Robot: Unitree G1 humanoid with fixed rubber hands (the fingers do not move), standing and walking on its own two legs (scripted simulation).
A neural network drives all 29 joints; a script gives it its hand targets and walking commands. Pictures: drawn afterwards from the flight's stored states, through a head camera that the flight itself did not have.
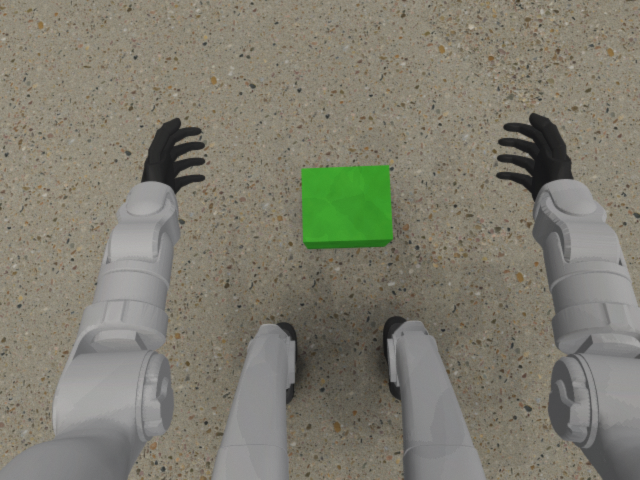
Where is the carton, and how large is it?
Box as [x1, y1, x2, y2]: [301, 165, 392, 248]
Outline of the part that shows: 388,165 301,169 303,242 307,248 384,246 392,239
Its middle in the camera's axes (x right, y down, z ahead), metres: +0.07 -0.07 +0.98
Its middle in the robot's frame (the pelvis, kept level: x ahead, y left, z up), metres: +0.50 -0.02 -0.60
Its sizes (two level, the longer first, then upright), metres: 0.207 0.176 0.158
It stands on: the floor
